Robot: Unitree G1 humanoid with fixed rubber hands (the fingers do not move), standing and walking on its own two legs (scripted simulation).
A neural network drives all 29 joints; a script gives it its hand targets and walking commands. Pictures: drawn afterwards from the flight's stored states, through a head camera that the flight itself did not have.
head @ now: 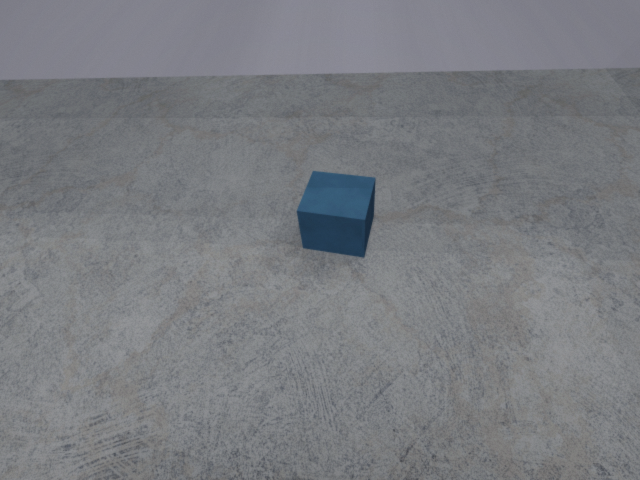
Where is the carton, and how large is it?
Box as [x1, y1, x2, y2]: [297, 171, 375, 256]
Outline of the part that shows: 313,171 297,209 303,247 357,256 364,256 373,216 375,178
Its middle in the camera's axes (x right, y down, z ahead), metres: +0.08 -0.12 +1.58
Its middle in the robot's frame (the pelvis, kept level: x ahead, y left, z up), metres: +1.17 +0.03 -0.66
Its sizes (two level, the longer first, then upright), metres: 0.261 0.238 0.222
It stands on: the floor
